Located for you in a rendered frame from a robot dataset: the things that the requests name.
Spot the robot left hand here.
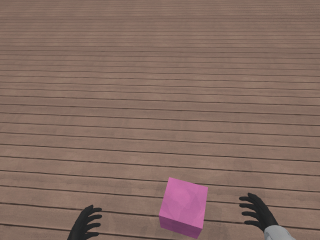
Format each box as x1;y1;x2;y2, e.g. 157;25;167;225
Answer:
67;205;102;240

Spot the robot right forearm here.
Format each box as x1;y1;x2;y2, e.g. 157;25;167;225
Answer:
264;225;296;240

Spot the carton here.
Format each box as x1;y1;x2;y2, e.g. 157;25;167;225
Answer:
158;177;208;239

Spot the robot right hand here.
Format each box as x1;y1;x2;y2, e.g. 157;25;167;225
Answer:
239;192;279;233

